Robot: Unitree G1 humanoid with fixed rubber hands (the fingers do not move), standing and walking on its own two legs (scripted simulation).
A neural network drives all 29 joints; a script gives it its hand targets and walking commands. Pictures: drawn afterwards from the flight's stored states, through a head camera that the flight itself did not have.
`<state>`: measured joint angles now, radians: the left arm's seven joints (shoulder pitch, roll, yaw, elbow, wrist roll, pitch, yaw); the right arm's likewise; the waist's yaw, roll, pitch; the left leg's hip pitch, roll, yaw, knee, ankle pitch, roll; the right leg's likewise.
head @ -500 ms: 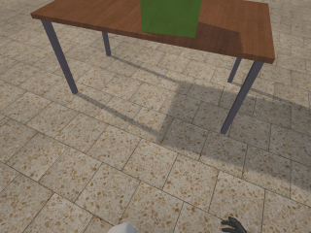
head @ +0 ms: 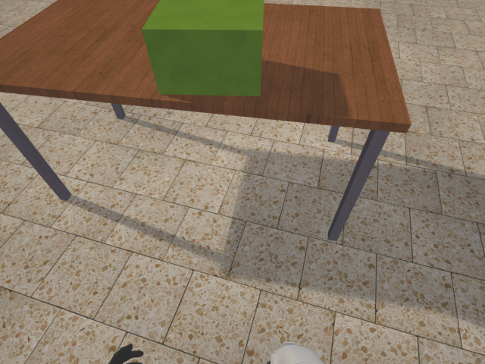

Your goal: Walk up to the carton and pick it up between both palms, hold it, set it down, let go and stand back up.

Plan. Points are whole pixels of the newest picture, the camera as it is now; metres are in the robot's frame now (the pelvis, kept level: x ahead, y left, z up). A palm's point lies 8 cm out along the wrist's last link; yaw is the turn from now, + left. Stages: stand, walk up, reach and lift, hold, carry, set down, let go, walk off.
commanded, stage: walk up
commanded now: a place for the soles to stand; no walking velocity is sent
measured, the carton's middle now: (210, 46) +0.94 +0.09 +0.06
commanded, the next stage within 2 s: none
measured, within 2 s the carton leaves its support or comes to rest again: neither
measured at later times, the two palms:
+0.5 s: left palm (68, 336) +0.20 +0.33 -0.13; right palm (330, 283) +0.28 -0.16 -0.09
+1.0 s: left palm (121, 202) +0.48 +0.29 -0.09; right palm (330, 230) +0.41 -0.20 -0.12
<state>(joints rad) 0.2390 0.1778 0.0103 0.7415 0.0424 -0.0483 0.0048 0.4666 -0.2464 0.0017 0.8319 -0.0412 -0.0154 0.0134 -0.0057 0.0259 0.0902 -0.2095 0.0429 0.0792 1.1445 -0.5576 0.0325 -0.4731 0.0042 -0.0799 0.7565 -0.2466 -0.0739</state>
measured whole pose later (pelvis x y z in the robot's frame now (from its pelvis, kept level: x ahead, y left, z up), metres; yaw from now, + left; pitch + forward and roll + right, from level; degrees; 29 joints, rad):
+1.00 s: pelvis +0.39 +0.05 +0.01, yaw +3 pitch -5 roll +1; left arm 0.27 0.19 0.00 0.75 0.01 -0.03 0.01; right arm 0.45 -0.24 -0.01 0.78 -0.04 -0.01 0.01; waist -0.01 0.02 0.07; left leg -0.33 0.02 0.02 1.19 -0.52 0.02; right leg -0.37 0.00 -0.10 0.67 -0.23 -0.09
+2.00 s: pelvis +0.45 +0.08 +0.03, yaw +8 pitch -2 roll -1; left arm 0.24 0.26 -0.05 0.99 0.00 0.00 0.01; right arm 0.28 -0.23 0.05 0.95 0.01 -0.02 -0.01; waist 0.00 0.00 0.05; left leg -0.29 -0.01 -0.05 0.52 -0.20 0.01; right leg -0.21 -0.03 -0.18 0.48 -0.23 -0.02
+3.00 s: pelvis +0.49 +0.18 +0.03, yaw -6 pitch -1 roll +1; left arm 0.27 0.24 -0.03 0.86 0.01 -0.02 0.02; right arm 0.20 -0.26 0.03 0.92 -0.02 0.02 -0.01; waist 0.00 -0.01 0.05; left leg -0.21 0.02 0.26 0.54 -0.31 0.06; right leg -0.28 0.01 0.09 0.61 -0.31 0.01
